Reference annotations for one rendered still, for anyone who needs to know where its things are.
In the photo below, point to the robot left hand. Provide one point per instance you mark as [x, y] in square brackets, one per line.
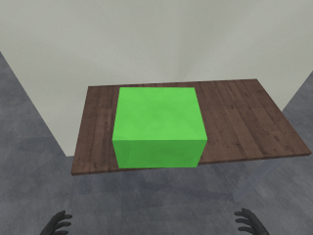
[53, 225]

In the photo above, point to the robot right hand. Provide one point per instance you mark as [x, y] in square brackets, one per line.
[256, 227]

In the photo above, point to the carton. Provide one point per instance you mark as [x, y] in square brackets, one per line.
[157, 127]

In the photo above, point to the table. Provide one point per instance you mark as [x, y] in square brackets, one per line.
[241, 121]

